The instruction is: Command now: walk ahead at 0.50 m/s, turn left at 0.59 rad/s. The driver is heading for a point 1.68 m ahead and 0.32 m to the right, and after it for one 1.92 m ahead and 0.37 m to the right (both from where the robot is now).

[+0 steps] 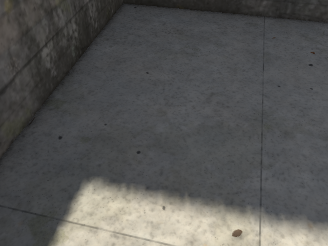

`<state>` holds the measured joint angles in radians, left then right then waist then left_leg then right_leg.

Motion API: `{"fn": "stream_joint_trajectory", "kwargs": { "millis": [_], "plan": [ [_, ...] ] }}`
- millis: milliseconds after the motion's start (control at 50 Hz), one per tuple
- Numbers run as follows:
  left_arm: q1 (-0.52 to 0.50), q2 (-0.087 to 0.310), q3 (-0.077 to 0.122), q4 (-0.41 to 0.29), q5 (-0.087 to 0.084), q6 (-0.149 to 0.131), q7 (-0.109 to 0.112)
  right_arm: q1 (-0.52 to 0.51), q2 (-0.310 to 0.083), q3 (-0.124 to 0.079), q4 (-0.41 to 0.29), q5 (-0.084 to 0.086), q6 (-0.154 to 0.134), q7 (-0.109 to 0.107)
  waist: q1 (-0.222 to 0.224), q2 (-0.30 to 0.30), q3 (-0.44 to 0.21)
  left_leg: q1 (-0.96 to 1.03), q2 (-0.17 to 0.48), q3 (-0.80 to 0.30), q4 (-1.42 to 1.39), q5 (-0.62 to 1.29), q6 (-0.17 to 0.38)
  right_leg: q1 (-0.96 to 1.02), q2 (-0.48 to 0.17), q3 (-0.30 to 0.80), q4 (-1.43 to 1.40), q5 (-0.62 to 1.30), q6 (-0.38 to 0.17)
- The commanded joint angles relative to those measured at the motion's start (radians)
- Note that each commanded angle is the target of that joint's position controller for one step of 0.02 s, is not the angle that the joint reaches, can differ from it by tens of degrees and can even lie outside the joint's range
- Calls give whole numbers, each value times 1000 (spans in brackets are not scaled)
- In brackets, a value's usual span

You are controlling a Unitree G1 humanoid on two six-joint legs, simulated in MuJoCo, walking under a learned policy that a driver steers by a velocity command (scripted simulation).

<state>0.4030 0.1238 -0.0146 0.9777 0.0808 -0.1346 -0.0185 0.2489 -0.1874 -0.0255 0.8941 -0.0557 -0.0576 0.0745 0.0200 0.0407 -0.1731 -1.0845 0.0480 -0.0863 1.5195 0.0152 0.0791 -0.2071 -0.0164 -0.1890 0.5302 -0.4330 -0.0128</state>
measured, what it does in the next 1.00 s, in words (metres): walks ahead: left foot, then right foot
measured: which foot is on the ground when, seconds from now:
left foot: up 0.00-0.18, down 0.20-0.66, up 0.68-1.00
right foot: down 0.00-0.24, up 0.26-0.64, down 0.66-1.00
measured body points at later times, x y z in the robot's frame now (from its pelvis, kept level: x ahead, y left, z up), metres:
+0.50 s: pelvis +0.19 +0.10 +0.00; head +0.21 +0.09 +0.45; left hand +0.20 +0.32 -0.14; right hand +0.31 -0.12 -0.14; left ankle +0.25 +0.19 -0.72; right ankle +0.20 -0.04 -0.63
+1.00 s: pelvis +0.22 +0.09 +0.01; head +0.24 +0.08 +0.46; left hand +0.44 +0.34 -0.06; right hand +0.36 -0.21 -0.07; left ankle +0.27 +0.24 -0.69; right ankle +0.24 -0.03 -0.72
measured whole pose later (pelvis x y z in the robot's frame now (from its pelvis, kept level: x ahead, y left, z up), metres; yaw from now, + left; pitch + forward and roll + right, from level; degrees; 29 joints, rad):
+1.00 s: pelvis +0.22 +0.09 +0.01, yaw -13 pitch +4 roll +1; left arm 0.17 0.30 0.10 0.60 -0.01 0.03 0.01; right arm 0.08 -0.27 -0.08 0.65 0.01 -0.01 -0.03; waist 0.03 0.00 -0.02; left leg -0.48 0.01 -0.04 0.80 -0.38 -0.04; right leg -0.40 0.05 0.14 0.54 -0.20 -0.01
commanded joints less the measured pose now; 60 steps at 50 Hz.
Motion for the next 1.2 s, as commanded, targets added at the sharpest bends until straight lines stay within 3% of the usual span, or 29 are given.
{"fn": "stream_joint_trajectory", "kwargs": {
  "millis": [20,140,200,220,240,260,280,300,340,380,480,560,600,620,640,660,680,700,720,780,800,860,980,1040,1060,1080,1100,1140,1200],
  "plan": [
    [-23,39,-9,-50,7,-23,-1,-208,-37,-9,-96,6,-25,22,17,-108,139,-109,87,17,-271,76,8,117,-285,171,-350,384,-198],
    [-72,213,33,-67,-6,-10,5,-284,-40,-5,-138,34,-51,41,12,-130,154,305,-21,174,-742,-39,-6,164,-259,-12,-291,759,-158],
    [-86,231,38,-55,-10,-18,10,-133,-182,-62,-112,70,-95,7,-71,-118,108,742,-142,209,-1014,190,58,110,-194,-63,-27,880,-80],
    [63,149,8,21,2,-6,-6,-21,-190,-68,-101,48,-96,-40,-80,-52,-30,1040,-53,88,-957,373,135,35,-200,-21,158,733,-35],
    [341,-6,-41,9,31,-6,-5,89,-270,-70,-86,59,-76,-50,16,193,-419,1600,234,-201,-774,684,411,-230,-110,14,460,198,67],
    [166,131,-3,-29,-19,14,-18,290,-217,-54,-29,47,-77,-34,-100,137,-445,1600,351,-482,-963,611,456,-352,45,53,797,-218,96],
    [-71,132,14,-81,-38,36,-36,380,-241,-75,40,33,-81,-45,-160,92,-233,1421,292,-347,-1022,513,294,-485,11,163,993,-180,64],
    [-121,163,31,-67,-39,42,-42,304,-226,-78,37,45,-78,-54,-122,71,-69,1174,251,-245,-1053,358,189,-530,-56,207,1050,-85,48],
    [-76,115,25,-29,-10,31,-48,78,-116,-44,-22,54,-71,-55,-9,2,63,770,243,-135,-1107,345,167,-396,-114,259,1005,64,27],
    [-44,66,3,-22,-5,38,-59,-103,-99,-28,-68,67,-69,-44,79,-57,20,632,225,-64,-1189,177,141,-304,-123,264,947,77,23],
    [26,93,54,27,-40,28,-22,-250,-97,-31,-130,54,-97,-43,103,-28,67,516,220,43,-1271,-61,146,-250,-130,296,800,171,62],
    [-126,99,59,-38,-17,48,-8,-173,-170,-84,-121,58,-104,-75,12,-27,107,741,243,58,-1259,-107,185,-309,-133,201,400,89,88],
    [-169,105,56,-86,-27,39,1,-91,-158,-98,-102,37,-94,-111,-35,-8,108,846,303,36,-1250,-145,217,-339,-113,193,302,42,50],
    [-159,109,58,-94,-33,35,5,-104,-143,-93,-107,40,-88,-121,-22,-18,102,862,308,40,-1238,-172,208,-302,-96,179,226,79,23],
    [-136,147,75,-160,-104,79,24,-81,-152,-86,-129,103,-9,-148,24,101,38,935,271,74,-1103,-24,90,-236,-84,177,74,234,12],
    [-116,230,96,-163,-82,105,32,-62,-111,-83,-139,115,24,-158,10,-2,26,887,206,167,-988,-6,4,-142,-87,260,5,459,-24],
    [-91,308,124,-183,-65,123,47,-80,-62,-75,-187,90,39,-159,-25,-229,41,687,74,268,-755,-228,-82,-14,-204,489,-44,715,-104],
    [-32,334,139,-191,-51,143,49,-194,-54,-66,-244,87,45,-161,50,-419,77,396,-59,237,-519,-666,-141,130,-325,701,-142,836,-263],
    [15,301,132,-207,-24,136,41,-249,-71,-70,-274,90,41,-152,75,-307,32,313,-64,74,-325,-714,-120,159,-328,753,-161,670,-311],
    [-160,284,132,-306,-87,125,71,-238,-108,-74,-286,58,35,-128,-7,-119,84,266,-4,-10,-296,-470,-96,74,-254,616,-193,414,-217],
    [-193,242,119,-347,-102,133,75,-246,-119,-77,-311,65,32,-123,-17,-133,76,331,3,0,-297,-427,-112,17,-211,574,-206,356,-203],
    [-239,266,129,-392,-105,142,54,-203,-133,-79,-302,28,42,-124,-31,-129,63,411,-8,29,-349,-349,-135,-52,-162,500,-189,425,-201],
    [-231,328,150,-442,-86,163,22,-211,-132,-68,-333,83,32,-105,12,-267,60,611,-69,85,-783,-406,-122,-68,-133,564,-142,302,-193],
    [-263,299,139,-465,-108,168,17,-82,-160,-82,-311,69,25,-91,-45,-251,46,832,-48,81,-1085,-229,-78,-134,-93,592,-54,258,-123],
    [-245,242,125,-469,-102,166,20,-11,-217,-98,-307,48,27,-97,-48,-118,0,982,133,-63,-1125,-182,-16,-263,-35,517,117,54,-55],
    [-239,202,117,-480,-108,153,25,-36,-306,-115,-309,21,38,-98,-3,245,50,1025,363,-337,-1171,6,118,-514,121,279,383,-186,22],
    [-269,317,152,-487,-97,130,21,-30,-282,-109,-329,12,26,-101,-42,309,51,917,428,-433,-1214,-63,220,-524,67,297,644,-219,62],
    [-248,372,167,-447,-94,134,28,-107,-186,-80,-357,39,16,-120,-8,123,96,833,305,-232,-1232,-375,129,-490,0,323,813,-36,93],
    [-296,284,136,-457,-111,135,33,-97,-191,-71,-345,50,17,-138,-30,83,151,858,215,-76,-1257,-367,89,-515,-11,260,821,110,123]
  ]
}}
Keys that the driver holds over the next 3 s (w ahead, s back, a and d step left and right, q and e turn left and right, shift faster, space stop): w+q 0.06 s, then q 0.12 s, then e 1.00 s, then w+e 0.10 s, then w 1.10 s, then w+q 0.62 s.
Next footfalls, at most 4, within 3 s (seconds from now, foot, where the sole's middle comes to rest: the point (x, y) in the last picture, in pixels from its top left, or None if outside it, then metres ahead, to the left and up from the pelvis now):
0.20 left None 0.29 0.19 -0.76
0.66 right None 0.27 -0.03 -0.76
1.06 left None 0.31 0.22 -0.76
1.52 right None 0.23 -0.07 -0.76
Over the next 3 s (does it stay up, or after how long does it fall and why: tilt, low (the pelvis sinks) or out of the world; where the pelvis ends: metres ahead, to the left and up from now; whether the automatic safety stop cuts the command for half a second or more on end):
stays up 0.91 -0.33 0.00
